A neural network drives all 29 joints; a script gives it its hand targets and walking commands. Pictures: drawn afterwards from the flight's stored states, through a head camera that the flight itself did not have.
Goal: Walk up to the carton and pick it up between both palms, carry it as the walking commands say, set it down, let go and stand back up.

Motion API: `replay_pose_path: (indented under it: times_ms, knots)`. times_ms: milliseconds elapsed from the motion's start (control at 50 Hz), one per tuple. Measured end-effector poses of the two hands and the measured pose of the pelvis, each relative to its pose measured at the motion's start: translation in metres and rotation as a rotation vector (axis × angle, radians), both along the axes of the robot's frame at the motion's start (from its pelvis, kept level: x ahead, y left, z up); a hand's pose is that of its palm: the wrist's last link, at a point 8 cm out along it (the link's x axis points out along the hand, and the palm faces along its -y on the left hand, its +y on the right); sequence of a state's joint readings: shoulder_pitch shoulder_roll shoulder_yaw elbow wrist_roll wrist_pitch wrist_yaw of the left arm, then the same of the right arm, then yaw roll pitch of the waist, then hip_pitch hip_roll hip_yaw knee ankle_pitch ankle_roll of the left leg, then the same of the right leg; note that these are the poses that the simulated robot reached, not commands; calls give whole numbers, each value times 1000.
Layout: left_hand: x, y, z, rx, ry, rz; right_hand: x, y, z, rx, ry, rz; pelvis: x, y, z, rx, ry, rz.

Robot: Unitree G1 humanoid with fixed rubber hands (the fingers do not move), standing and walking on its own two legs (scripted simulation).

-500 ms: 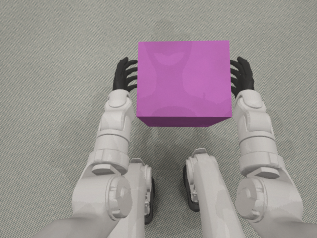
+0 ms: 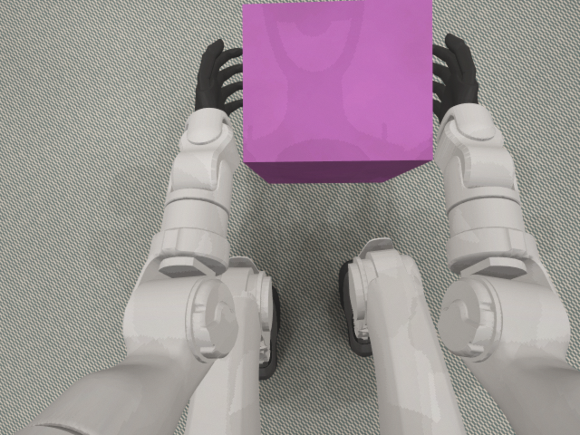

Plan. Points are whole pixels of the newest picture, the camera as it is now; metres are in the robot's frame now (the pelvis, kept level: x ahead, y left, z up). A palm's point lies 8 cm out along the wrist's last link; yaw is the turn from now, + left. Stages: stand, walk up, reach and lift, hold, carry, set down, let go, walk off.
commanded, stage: set down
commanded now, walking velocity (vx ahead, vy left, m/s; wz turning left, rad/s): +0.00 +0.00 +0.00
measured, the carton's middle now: (329, 115) +0.50 -0.07 -0.18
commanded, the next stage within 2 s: none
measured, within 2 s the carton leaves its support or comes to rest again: rests again in 1.48 s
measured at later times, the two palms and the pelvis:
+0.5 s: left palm (232, 117) +0.52 +0.07 -0.19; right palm (432, 109) +0.50 -0.22 -0.19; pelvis +0.00 +0.00 -0.06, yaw +1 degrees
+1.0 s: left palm (239, 121) +0.53 +0.07 -0.23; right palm (424, 113) +0.50 -0.22 -0.23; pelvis +0.00 +0.00 -0.09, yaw +1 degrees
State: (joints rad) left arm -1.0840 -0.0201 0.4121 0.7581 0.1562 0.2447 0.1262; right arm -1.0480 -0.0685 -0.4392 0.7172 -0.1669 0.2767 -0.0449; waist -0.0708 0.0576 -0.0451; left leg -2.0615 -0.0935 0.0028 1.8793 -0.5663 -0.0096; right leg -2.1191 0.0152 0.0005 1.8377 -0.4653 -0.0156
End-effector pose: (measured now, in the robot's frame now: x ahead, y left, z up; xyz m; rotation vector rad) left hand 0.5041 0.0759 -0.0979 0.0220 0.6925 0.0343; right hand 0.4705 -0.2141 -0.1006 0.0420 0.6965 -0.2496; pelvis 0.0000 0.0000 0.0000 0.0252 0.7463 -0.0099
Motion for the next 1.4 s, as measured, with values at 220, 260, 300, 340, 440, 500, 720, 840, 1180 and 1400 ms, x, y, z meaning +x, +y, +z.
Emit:
replay_pose_path:
  times_ms: [220, 260, 300, 340, 440, 500, 720, 840, 1180, 1400]
  knots:
    - [8, -2, -40, 2, 7, 6, 11, -3, -40, -3, 8, 16, -3, -1, -26, 4, 5, 3]
    - [10, -3, -47, 3, 8, 6, 13, -4, -47, -4, 10, 18, -3, -1, -31, 4, 4, 3]
    - [12, -4, -54, 3, 10, 6, 15, -4, -53, -4, 11, 20, -3, -1, -35, 5, 2, 3]
    - [13, -4, -61, 4, 11, 5, 17, -5, -60, -4, 13, 22, -3, -1, -40, 5, 0, 3]
    - [17, -5, -79, 7, 15, 5, 23, -6, -78, -6, 18, 27, -3, -2, -51, 6, -7, 3]
    - [20, -5, -91, 8, 18, 4, 25, -6, -89, -7, 22, 31, -3, -1, -58, 6, -13, 3]
    - [26, -5, -129, 12, 28, 2, 34, -7, -126, -13, 34, 46, -2, -1, -82, 6, -44, 5]
    - [30, -8, -131, 13, 24, -2, 36, -9, -130, -15, 32, 44, -1, -1, -89, 5, -60, 8]
    - [26, -7, -139, 20, 45, -15, 32, -9, -137, -28, 62, 62, -6, -1, -94, -1, -83, 14]
    - [31, -7, -146, 18, 49, -26, 34, -9, -144, -31, 76, 78, -4, 0, -98, -10, -83, 21]
